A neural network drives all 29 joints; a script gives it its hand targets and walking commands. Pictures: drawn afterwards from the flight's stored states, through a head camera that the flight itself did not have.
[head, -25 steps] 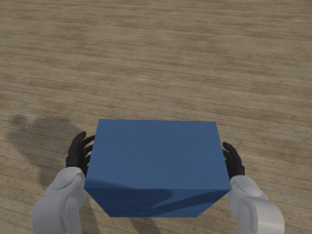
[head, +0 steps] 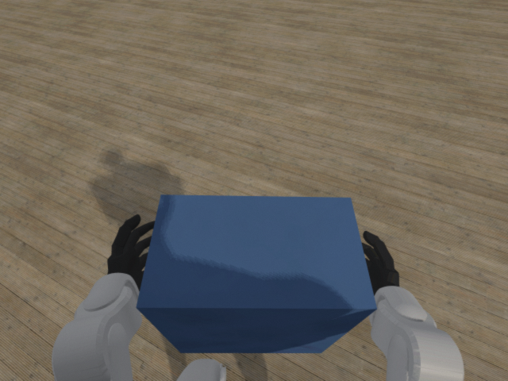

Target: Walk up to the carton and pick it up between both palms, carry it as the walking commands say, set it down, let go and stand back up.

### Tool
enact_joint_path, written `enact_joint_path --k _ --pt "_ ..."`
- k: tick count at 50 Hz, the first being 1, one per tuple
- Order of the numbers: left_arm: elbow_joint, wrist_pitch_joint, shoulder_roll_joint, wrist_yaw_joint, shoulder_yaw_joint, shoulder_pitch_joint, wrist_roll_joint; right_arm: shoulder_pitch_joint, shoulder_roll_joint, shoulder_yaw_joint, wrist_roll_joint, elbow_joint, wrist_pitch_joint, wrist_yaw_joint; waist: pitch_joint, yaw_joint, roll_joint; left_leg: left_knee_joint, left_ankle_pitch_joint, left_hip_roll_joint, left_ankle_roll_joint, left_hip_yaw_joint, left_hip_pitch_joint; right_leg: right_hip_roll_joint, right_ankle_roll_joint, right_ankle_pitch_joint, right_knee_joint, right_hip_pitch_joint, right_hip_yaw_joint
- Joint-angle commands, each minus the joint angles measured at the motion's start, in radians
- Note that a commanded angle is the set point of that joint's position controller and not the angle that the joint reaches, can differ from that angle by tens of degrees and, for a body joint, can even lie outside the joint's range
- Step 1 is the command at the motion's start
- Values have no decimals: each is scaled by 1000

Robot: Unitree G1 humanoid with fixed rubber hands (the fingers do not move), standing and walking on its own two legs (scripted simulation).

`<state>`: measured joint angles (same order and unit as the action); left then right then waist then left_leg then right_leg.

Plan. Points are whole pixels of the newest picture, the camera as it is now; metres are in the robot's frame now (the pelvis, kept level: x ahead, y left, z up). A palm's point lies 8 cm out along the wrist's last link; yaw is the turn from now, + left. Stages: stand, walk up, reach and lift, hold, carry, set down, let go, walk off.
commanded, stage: carry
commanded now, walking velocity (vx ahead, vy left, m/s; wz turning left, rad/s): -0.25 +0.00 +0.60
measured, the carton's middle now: (253, 286) +0.26 +0.01 +0.03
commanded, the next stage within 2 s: none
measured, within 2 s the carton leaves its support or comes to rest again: neither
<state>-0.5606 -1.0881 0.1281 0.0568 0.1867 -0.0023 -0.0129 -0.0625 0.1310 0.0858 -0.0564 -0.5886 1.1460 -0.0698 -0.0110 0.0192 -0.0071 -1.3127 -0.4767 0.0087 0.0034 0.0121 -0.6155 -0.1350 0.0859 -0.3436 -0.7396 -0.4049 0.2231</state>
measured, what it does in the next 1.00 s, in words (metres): walks backwards, turning left: left foot, then right foot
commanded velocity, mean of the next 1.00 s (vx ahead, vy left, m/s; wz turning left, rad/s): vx -0.18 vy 0.00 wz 0.44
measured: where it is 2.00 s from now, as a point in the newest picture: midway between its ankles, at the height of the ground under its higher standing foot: outside the picture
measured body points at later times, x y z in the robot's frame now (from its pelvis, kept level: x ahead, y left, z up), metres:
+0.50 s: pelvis -0.15 +0.09 -0.01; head -0.13 +0.11 +0.44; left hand +0.05 +0.33 +0.07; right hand +0.13 +0.00 +0.06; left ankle -0.13 +0.22 -0.72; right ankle -0.11 +0.01 -0.68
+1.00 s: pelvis -0.31 +0.12 -0.01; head -0.31 +0.11 +0.44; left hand -0.19 +0.40 +0.08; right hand -0.02 +0.11 +0.06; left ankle -0.42 +0.24 -0.72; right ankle -0.15 +0.03 -0.72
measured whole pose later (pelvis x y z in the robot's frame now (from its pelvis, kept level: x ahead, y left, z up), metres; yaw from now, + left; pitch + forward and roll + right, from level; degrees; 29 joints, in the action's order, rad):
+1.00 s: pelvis -0.31 +0.12 -0.01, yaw +31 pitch +1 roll -1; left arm -0.54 -1.11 0.12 0.07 0.19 0.01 -0.01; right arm -0.06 0.13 0.09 -0.06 -0.56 1.17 -0.07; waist 0.03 0.02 -0.03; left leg -0.75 -0.47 0.08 0.03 -0.05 -0.32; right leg -0.25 -0.02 -0.26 -0.74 -0.50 0.31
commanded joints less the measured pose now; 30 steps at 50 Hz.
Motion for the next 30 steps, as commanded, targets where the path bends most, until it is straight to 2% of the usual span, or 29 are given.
enact_joint_path --k 1,3,4,5,6,7,8,9,10,11,12,13,14,15,16,17,18,19,20,21,22,23,24,25,26,27,28,29,30 --pt "-43 -44 616 -115 -693 -266 -249 540 621 -767 331 -185 -10 60 243 -20 185 -141 8 32 67 13 -48 -261 6 372 327 259 -131" --pt "-15 -52 602 -116 -688 -236 -228 496 603 -751 299 -154 10 55 220 -14 244 -78 11 69 72 40 -21 -284 11 222 397 201 -145" --pt "-41 -57 621 -114 -709 -289 -234 521 622 -757 303 -161 13 57 179 -18 198 18 -1 76 65 58 2 -278 0 157 377 176 -95" --pt "-56 -60 642 -115 -719 -303 -245 542 633 -761 310 -182 15 61 204 -16 211 71 -22 68 63 79 -6 -277 5 234 351 213 -82" --pt "-21 -60 642 -111 -714 -249 -221 510 632 -761 320 -168 17 59 236 -16 224 137 -30 86 64 78 44 -272 1 280 338 197 -58" --pt "-14 -69 628 -109 -713 -249 -225 485 607 -745 297 -146 26 59 222 -18 235 165 -30 75 63 101 69 -298 1 211 356 166 -77" --pt "-20 -68 640 -106 -718 -282 -224 496 618 -735 305 -130 28 66 251 -21 278 260 -15 86 57 96 109 -327 -11 102 368 171 -78" --pt "-66 -61 661 -109 -745 -315 -244 501 644 -740 308 -149 21 67 242 -21 282 296 9 87 54 98 112 -318 -14 105 353 155 -63" --pt "-49 -66 671 -101 -744 -316 -233 518 626 -728 311 -158 24 68 242 -14 219 347 -16 81 44 104 133 -332 -20 128 319 143 -65" --pt "7 -74 676 -99 -728 -242 -219 493 616 -726 310 -157 26 63 277 -10 247 400 -5 70 39 105 142 -332 -31 102 312 175 -50" --pt "35 -83 665 -95 -729 -242 -217 453 601 -691 296 -97 33 62 234 -27 170 559 52 80 33 85 175 -309 -50 49 233 127 -11" --pt "3 -79 688 -90 -775 -312 -230 428 610 -660 283 -63 28 68 272 -42 33 723 78 55 7 17 278 -271 -86 -64 79 54 4" --pt "-17 -78 681 -89 -791 -354 -232 429 645 -657 297 -39 21 83 180 -55 -79 881 163 87 -26 -163 259 -177 -123 -120 -58 -65 10" --pt "3 -78 690 -97 -778 -270 -218 434 622 -669 309 -83 8 85 163 -34 -337 935 634 292 -78 -484 261 -66 -162 -278 -268 -202 -11" --pt "-26 -69 704 -88 -806 -336 -228 446 606 -649 284 -104 8 88 126 -30 -399 980 664 332 -163 -620 164 10 -185 -352 -414 -258 -119" --pt "-91 -51 748 -99 -843 -412 -269 491 660 -662 303 -125 -4 98 145 -27 -335 949 670 292 -178 -547 165 49 -162 -305 -491 -221 -180" --pt "-62 -53 760 -95 -840 -391 -269 467 652 -655 299 -119 -12 103 171 -20 -279 898 688 243 -158 -458 164 42 -154 -228 -519 -201 -202" --pt "-126 -38 771 -97 -877 -442 -296 454 660 -649 287 -119 -26 105 192 -16 -324 850 766 219 -141 -387 166 46 -142 -212 -520 -203 -185" --pt "-80 -43 772 -96 -860 -399 -284 448 655 -641 284 -101 -25 111 236 -19 -300 828 792 208 -151 -363 190 57 -130 -175 -445 -176 -176" --pt "-96 -37 772 -94 -858 -403 -286 441 681 -651 287 -93 -28 105 277 -24 -276 802 922 201 -143 -375 302 80 -126 -196 -362 -189 -166" --pt "-83 -30 757 -93 -833 -381 -274 494 659 -672 307 -149 -45 107 285 -27 -286 809 975 212 -163 -433 322 101 -118 -213 -314 -180 -179" --pt "-76 -32 746 -88 -834 -366 -279 438 643 -652 284 -114 -38 100 300 -29 -289 824 989 211 -172 -448 306 119 -127 -214 -259 -136 -169" --pt "-103 -27 750 -88 -836 -350 -276 452 659 -676 294 -143 -49 96 341 -32 -308 812 1006 207 -164 -449 359 123 -120 -206 -181 -103 -192" --pt "-93 -27 759 -90 -840 -358 -288 452 649 -668 282 -157 -55 90 358 -38 -319 816 997 213 -160 -453 368 143 -122 -208 -65 -45 -170" --pt "-107 -30 754 -92 -834 -348 -281 448 668 -694 290 -155 -44 91 335 -32 -287 837 898 197 -148 -430 289 141 -110 -173 3 46 -162" --pt "-99 -22 749 -93 -815 -309 -275 452 662 -720 303 -186 -51 89 348 -27 -218 854 785 197 -140 -456 217 140 -92 -90 119 148 -147" --pt "-119 -17 772 -100 -819 -325 -287 448 678 -732 303 -199 -50 88 394 -12 -134 818 622 149 -95 -383 150 101 -72 17 298 320 -136" --pt "-70 -31 745 -102 -780 -242 -261 472 665 -759 313 -214 -42 87 358 -1 47 624 366 58 -44 -258 -1 -111 -16 119 437 416 -323" --pt "-43 -28 713 -110 -778 -259 -275 476 620 -736 279 -241 -43 82 353 -2 404 282 -172 -63 10 -13 -155 -486 132 329 488 364 -568"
